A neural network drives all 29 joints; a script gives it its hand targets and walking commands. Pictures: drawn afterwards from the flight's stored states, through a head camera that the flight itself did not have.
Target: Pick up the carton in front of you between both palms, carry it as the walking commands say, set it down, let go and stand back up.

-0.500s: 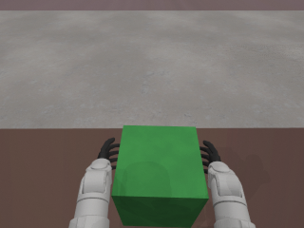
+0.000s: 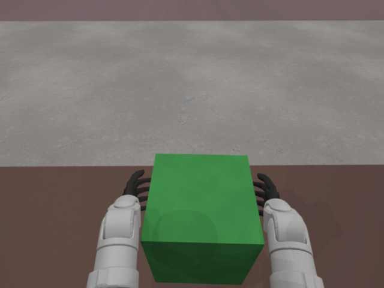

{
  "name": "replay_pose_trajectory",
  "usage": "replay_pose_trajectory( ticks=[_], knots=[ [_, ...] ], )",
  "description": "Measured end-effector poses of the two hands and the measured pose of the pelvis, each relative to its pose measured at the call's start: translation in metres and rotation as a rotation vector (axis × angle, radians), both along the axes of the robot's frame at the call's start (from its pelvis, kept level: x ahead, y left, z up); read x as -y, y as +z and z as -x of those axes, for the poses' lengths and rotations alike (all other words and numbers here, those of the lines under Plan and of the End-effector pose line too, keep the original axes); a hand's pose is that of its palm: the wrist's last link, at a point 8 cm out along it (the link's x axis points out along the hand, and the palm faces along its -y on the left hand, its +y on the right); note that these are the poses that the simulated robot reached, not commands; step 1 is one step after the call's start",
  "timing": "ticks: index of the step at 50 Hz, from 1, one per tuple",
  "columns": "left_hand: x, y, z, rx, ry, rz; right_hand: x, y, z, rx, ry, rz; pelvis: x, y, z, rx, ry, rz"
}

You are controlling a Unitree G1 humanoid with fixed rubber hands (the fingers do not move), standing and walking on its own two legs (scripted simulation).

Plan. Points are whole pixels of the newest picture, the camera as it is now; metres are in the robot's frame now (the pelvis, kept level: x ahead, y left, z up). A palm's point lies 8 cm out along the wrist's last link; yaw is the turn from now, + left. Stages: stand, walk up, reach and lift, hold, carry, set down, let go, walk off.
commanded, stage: hold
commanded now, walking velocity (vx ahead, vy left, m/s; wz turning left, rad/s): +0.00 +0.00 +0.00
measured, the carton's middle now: (199, 221) +0.30 +0.00 -0.02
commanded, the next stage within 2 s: carry in 0.08 s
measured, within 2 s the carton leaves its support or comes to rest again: neither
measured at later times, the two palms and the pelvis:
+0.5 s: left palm (138, 161) +0.39 +0.15 +0.08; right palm (265, 168) +0.37 -0.15 +0.08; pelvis +0.10 +0.01 -0.01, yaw +0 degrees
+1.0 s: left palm (143, 99) +0.66 +0.18 +0.09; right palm (236, 104) +0.64 -0.12 +0.09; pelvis +0.38 +0.05 +0.00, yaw -2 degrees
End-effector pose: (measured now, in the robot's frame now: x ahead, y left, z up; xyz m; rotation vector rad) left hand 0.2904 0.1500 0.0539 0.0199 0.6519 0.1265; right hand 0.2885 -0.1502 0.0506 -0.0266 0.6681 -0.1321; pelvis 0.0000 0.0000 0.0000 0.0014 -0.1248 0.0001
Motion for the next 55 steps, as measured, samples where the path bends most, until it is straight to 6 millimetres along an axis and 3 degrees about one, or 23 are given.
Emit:
replay_pose_trajectory(
  ticks=[7, 14, 18, 26, 31, 39, 47, 51, 55],
  knots=[
    [-0.001, 0.002, -0.004, 0.018, 0.003, 0.001, -0.001, 0.003, -0.004, 0.018, -0.003, -0.002, 0.000, -0.003, -0.001, -0.057, 0.011, 0.004],
    [-0.014, 0.012, -0.024, 0.069, 0.017, 0.030, -0.015, 0.017, -0.025, 0.070, -0.014, -0.008, -0.014, -0.012, -0.023, -0.133, 0.003, -0.004],
    [-0.018, 0.019, -0.045, 0.032, -0.001, 0.029, -0.018, 0.022, -0.040, 0.033, -0.036, -0.015, -0.017, -0.009, -0.047, -0.168, -0.032, 0.007],
    [0.002, 0.025, -0.101, -0.006, 0.014, 0.063, 0.001, 0.027, -0.092, -0.003, -0.064, -0.037, -0.008, -0.012, -0.110, -0.210, 0.012, 0.027],
    [-0.017, 0.027, -0.131, -0.043, 0.061, 0.063, -0.017, 0.032, -0.137, -0.043, -0.043, -0.066, -0.014, -0.003, -0.158, -0.227, 0.020, -0.006],
    [-0.053, 0.026, -0.228, 0.011, 0.075, 0.088, -0.053, 0.033, -0.235, 0.012, -0.025, -0.041, -0.046, -0.022, -0.251, -0.200, -0.024, -0.020],
    [-0.037, 0.034, -0.333, -0.063, -0.021, 0.078, -0.038, 0.038, -0.309, -0.056, -0.135, -0.055, -0.057, 0.001, -0.340, -0.221, -0.039, 0.021],
    [-0.030, 0.036, -0.386, -0.038, -0.031, 0.074, -0.032, 0.042, -0.362, -0.032, -0.137, -0.052, -0.051, 0.000, -0.393, -0.220, -0.031, 0.031],
    [-0.025, 0.025, -0.439, -0.029, -0.010, 0.061, -0.026, 0.030, -0.425, -0.026, -0.108, -0.056, -0.038, -0.011, -0.454, -0.205, -0.021, 0.026]
  ],
)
